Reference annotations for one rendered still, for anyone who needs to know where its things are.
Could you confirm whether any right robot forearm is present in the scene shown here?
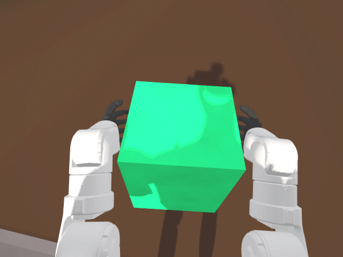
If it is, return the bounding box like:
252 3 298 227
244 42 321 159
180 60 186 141
243 127 309 257

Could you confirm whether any left robot hand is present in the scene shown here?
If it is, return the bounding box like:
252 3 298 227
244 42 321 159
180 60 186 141
102 100 129 142

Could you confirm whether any left robot forearm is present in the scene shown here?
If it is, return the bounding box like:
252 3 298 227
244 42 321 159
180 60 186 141
55 120 120 257

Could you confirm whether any robot left upper arm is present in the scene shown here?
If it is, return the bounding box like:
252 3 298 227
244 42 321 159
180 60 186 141
56 222 120 257

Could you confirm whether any robot right upper arm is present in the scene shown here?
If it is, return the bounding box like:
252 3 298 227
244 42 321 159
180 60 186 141
241 230 308 257

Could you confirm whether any right robot hand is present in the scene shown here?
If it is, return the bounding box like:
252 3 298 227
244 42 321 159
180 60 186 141
236 105 262 149

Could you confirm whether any carton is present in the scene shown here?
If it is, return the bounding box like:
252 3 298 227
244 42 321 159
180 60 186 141
117 81 246 213

